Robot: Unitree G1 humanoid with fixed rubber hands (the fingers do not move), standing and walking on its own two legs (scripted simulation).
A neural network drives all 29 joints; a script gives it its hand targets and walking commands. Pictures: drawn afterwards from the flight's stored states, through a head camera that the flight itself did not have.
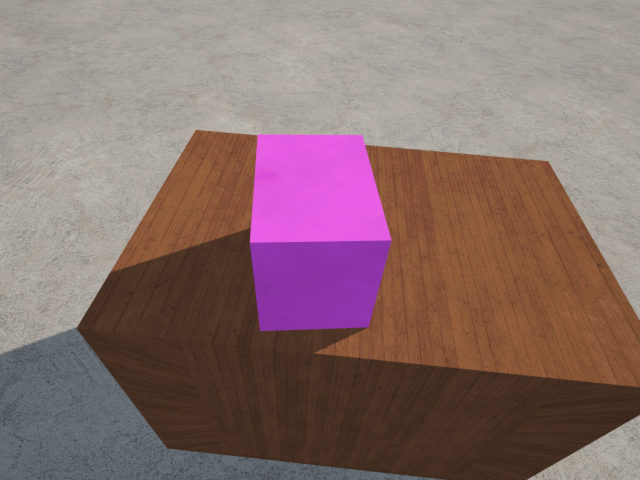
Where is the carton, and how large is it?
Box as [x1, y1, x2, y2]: [250, 134, 391, 330]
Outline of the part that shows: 258,134 250,233 250,248 260,330 368,326 391,240 362,136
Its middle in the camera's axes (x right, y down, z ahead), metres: -0.01 -0.03 +0.69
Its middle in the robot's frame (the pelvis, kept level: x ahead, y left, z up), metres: +0.54 +0.02 -0.01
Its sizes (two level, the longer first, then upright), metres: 0.272 0.191 0.221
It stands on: a pedestal, 0.66 m high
